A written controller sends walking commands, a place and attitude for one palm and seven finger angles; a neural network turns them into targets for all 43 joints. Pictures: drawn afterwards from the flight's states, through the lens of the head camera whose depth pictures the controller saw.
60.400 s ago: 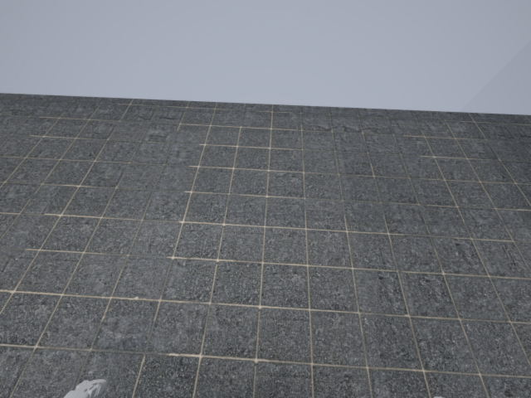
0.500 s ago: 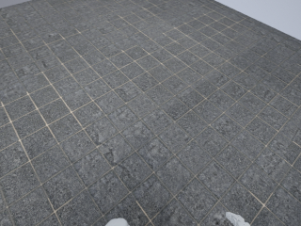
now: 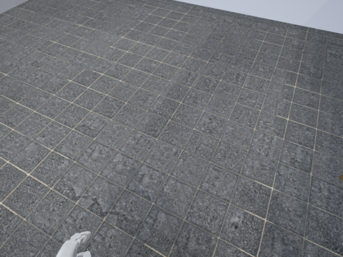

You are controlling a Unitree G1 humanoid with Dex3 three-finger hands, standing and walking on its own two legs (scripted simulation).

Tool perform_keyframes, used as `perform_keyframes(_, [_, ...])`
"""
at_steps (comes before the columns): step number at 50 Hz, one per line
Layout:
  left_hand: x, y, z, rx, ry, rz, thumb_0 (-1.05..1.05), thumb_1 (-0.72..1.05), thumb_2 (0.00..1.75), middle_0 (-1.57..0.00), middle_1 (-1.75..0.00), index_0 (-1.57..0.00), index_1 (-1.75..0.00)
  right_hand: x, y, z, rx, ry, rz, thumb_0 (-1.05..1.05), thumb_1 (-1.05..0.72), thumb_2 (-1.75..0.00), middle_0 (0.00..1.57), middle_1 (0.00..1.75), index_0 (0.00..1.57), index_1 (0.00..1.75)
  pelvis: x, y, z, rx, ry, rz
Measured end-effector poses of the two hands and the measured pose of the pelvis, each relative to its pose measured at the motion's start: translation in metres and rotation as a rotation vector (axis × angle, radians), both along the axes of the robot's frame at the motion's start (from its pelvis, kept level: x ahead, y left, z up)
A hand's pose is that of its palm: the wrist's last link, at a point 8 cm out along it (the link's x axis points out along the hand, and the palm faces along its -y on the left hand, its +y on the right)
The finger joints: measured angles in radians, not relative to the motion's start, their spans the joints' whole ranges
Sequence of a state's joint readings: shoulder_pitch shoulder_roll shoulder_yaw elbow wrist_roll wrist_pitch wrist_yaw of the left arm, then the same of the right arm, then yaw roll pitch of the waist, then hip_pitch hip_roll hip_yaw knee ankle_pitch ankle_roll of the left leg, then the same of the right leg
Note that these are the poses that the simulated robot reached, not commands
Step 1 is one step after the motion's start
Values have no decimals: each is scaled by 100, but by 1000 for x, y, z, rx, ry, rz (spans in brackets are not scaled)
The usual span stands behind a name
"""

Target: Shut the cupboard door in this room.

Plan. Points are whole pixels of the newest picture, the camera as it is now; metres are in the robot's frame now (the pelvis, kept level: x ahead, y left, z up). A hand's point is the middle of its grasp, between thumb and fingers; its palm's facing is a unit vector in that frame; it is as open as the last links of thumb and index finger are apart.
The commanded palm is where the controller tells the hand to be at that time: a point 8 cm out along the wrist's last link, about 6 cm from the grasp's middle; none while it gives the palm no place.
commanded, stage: turn to face it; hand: left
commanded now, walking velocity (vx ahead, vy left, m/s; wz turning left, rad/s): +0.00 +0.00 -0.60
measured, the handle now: out of the picture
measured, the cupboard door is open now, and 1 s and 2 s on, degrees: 50 50 50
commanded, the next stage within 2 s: take the last steps up to it in 1.78 s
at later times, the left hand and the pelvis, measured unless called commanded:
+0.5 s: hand (91, 244) +0.17 +0.23 -0.15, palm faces -0.24 -0.95 -0.20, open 7.4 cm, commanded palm none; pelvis +0.03 +0.04 +0.02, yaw -17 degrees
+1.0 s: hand (129, 223) +0.22 +0.13 -0.15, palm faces -0.54 -0.81 -0.23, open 7.4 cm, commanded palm none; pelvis +0.04 +0.01 +0.01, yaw -34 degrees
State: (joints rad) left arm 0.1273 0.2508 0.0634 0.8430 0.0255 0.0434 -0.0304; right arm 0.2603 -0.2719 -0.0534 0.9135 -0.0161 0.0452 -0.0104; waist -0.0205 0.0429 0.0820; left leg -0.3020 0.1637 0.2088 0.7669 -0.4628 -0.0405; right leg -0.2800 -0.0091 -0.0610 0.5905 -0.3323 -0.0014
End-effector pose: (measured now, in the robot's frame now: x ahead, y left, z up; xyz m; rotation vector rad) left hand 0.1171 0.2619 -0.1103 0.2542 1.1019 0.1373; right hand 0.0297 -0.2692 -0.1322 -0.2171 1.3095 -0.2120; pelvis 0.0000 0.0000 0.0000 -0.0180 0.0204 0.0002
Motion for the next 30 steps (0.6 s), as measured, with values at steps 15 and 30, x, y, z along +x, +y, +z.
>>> perform_keyframes(15, [9,-4,-19,-55,123,-94,1,90,90,-20,-30,-21,-30,31,26,22,-23,-129,-101,0,-91,-90,20,30,20,30,16,26,7,9,9,-156])
perform_keyframes(30, [83,-1,-4,-32,112,-282,1,91,90,-20,-30,-20,-30,-25,54,31,-22,-98,-287,0,-90,-90,21,30,21,30,28,39,18,-21,3,-361])
